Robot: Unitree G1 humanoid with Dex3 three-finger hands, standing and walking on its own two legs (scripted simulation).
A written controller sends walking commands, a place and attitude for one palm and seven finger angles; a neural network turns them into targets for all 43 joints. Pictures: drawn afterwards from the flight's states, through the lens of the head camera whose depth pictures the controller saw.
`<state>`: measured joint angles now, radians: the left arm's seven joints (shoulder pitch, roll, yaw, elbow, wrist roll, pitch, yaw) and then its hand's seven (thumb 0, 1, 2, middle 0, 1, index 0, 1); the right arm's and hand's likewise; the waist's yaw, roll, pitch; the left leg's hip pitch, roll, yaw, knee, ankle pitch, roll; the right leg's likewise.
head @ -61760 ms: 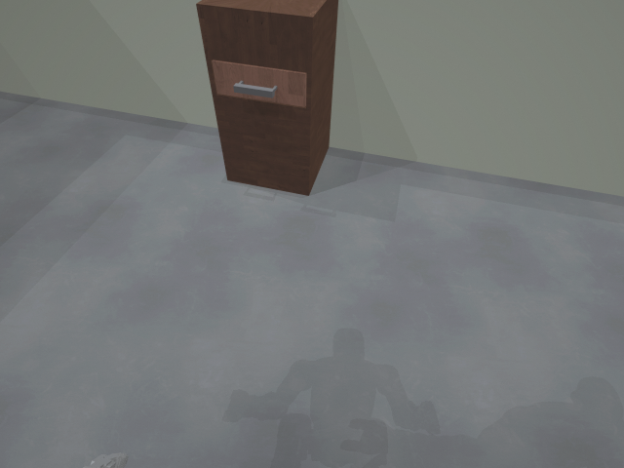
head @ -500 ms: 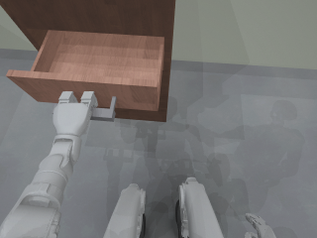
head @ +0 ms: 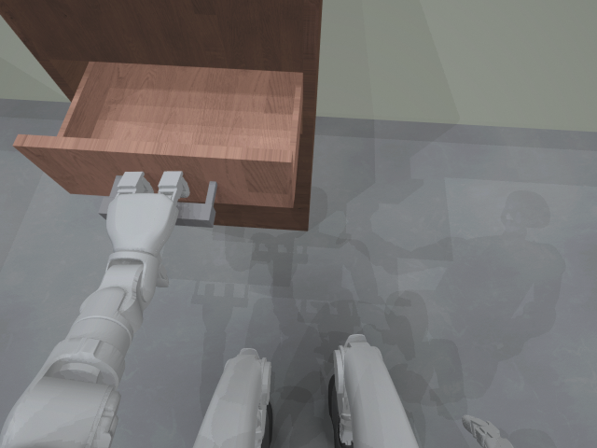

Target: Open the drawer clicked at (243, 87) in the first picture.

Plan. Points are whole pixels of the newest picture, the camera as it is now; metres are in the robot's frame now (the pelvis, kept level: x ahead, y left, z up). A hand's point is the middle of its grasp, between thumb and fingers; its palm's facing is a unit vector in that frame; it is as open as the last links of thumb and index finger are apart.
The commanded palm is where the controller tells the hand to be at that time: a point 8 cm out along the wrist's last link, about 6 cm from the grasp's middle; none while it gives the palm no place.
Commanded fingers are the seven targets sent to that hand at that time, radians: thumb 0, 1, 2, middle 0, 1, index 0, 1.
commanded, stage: lift the hand off the handle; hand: left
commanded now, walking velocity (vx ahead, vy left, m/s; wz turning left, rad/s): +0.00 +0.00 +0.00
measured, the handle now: (162, 198) +0.47 +0.21 -0.05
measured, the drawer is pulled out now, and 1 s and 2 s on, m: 0.16 0.16 0.16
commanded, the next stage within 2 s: none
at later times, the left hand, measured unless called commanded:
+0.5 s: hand (151, 221) +0.42 +0.22 -0.04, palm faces -0.03 -0.02 -1.00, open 13.4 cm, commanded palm +0.41 +0.21 +0.02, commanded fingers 0.00 -0.50 0.30 -0.30 -1.20 -0.30 -1.20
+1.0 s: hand (137, 209) +0.42 +0.22 +0.00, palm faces -0.02 -0.02 -1.00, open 13.6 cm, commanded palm +0.41 +0.22 +0.06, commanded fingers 0.00 -0.50 0.30 -0.30 -1.20 -0.30 -1.20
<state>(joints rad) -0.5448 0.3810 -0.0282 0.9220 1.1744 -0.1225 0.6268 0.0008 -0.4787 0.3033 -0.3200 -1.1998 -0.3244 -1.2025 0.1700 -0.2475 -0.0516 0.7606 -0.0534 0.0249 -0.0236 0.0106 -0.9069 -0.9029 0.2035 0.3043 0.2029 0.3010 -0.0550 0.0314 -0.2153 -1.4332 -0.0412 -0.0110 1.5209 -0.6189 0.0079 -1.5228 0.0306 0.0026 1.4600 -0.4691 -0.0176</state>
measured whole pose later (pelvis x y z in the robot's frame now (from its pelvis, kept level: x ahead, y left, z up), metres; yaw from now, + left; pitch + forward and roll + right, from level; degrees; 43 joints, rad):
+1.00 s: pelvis +0.03 +0.00 +0.05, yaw +0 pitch +26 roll +0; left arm -0.47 0.39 -0.03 0.89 1.17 -0.14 0.61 0.00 -0.49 0.30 -0.32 -1.20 -0.37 -1.21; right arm 0.17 -0.25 -0.06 0.73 -0.05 0.07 -0.04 0.01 -0.91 -0.90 0.20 0.30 0.20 0.30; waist -0.04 0.03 -0.20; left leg -1.18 -0.03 -0.02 1.30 -0.58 0.01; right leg -1.27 0.04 0.01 1.26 -0.44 -0.02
